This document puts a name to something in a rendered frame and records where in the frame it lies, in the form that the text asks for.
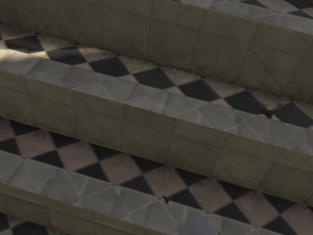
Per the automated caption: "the robot right thigh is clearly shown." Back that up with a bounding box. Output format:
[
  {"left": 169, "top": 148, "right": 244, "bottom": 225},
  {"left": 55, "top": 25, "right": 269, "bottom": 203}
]
[{"left": 176, "top": 215, "right": 218, "bottom": 235}]

